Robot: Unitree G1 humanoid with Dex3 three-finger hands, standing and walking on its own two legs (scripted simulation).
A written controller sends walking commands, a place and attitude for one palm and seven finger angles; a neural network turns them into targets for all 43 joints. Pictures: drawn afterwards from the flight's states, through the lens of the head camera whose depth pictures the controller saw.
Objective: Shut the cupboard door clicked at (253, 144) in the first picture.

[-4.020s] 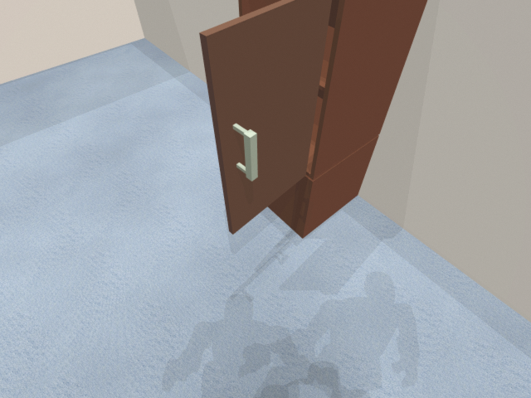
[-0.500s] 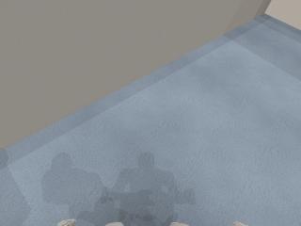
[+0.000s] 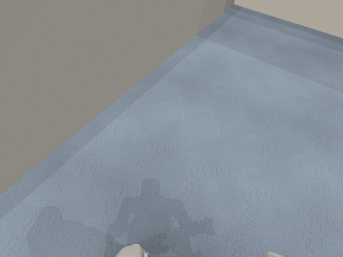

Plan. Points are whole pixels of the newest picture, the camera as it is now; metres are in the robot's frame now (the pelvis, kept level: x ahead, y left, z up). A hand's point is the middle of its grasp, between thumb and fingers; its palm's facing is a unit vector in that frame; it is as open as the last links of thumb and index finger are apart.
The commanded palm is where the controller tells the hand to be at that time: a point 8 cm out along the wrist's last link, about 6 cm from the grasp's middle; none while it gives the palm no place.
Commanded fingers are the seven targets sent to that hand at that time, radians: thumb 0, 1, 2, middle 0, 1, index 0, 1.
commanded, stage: walk around to get in front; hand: left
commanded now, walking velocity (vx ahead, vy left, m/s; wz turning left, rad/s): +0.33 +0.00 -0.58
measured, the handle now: out of the picture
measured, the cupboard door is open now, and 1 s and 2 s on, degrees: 95 95 95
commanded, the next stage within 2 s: walk to a spot facing it in 0.96 s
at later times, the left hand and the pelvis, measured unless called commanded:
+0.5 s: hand (154, 173) +0.37 +0.08 -0.16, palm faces -0.31 -0.92 -0.24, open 7.3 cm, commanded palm none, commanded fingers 0.00 0.90 0.90 -0.20 -0.30 -0.20 -0.30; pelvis +0.16 -0.06 -0.02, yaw -15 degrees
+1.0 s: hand (182, 135) +0.53 +0.00 -0.17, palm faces -0.39 -0.90 -0.18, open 7.4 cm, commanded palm none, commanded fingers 0.00 0.90 0.90 -0.20 -0.30 -0.20 -0.30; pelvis +0.38 -0.14 +0.00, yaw -24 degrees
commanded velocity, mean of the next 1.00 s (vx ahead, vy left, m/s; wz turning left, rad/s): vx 0.36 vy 0.00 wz -0.28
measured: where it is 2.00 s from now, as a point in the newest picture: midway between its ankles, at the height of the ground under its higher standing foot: (224, 192)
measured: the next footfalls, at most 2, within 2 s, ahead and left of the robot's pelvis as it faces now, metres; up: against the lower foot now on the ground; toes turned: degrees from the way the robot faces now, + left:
left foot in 0.06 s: +0.10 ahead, +0.14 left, +0.00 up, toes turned +2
right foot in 0.40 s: +0.22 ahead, -0.18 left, +0.00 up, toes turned -21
